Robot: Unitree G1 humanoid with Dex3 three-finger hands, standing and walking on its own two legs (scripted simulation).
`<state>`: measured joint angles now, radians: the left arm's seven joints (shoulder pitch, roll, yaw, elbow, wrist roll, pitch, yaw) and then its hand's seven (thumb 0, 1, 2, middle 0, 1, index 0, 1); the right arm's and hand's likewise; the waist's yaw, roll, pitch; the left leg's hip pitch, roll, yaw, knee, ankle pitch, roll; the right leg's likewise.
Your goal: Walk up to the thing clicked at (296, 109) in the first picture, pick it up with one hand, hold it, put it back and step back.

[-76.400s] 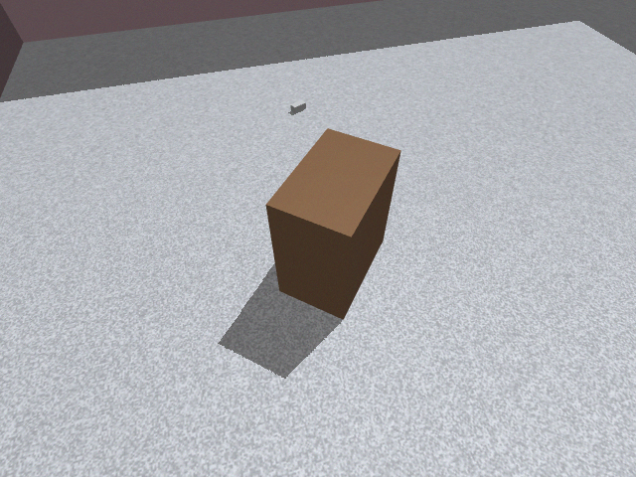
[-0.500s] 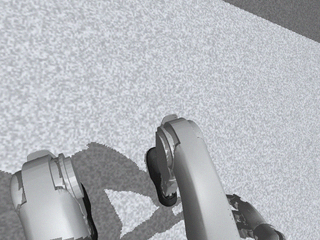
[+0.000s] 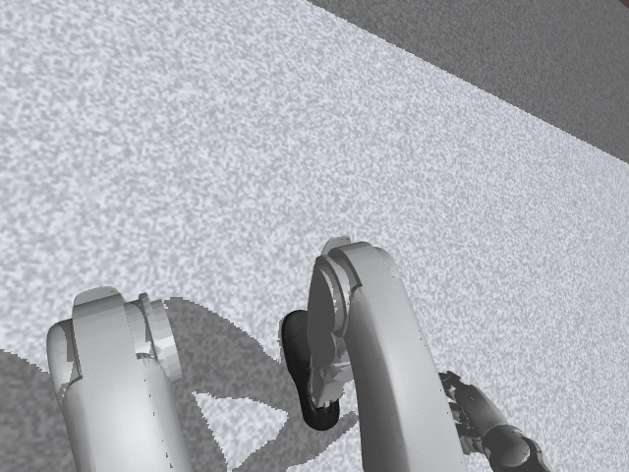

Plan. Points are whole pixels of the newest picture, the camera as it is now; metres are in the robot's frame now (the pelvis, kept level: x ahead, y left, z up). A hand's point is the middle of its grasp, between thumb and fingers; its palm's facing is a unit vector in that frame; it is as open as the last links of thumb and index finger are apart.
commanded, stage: approach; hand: left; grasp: from above
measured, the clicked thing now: out of the picture +0.48 +0.39 -0.29
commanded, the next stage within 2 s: close in in 0.42 s
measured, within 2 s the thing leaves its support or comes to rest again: neither
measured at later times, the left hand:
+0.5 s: hand out of the picture +0.47 +0.37 -0.17, palm faces -0.38 -0.14 -0.92, open 12.4 cm
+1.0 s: hand out of the picture +0.45 +0.37 -0.21, palm faces -0.51 -0.14 -0.85, open 13.7 cm
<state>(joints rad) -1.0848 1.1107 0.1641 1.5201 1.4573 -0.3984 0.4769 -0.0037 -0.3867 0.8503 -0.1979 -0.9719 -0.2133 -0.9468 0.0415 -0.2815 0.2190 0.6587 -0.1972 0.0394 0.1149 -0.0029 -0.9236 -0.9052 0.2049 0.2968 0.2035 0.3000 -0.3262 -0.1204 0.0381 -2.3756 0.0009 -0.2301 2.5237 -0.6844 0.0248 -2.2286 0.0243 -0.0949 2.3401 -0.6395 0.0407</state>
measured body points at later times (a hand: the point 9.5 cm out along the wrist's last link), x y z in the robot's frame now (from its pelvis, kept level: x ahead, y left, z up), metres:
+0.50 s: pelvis +0.01 -0.01 +0.01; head +0.27 +0.14 +0.34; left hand +0.49 +0.37 -0.12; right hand +0.08 -0.29 -0.05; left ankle +0.07 +0.12 -0.27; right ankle +0.12 -0.15 -0.27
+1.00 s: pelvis +0.00 -0.01 +0.00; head +0.27 +0.12 +0.33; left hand +0.47 +0.37 -0.16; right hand +0.05 -0.27 -0.06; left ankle +0.07 +0.12 -0.27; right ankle +0.12 -0.15 -0.27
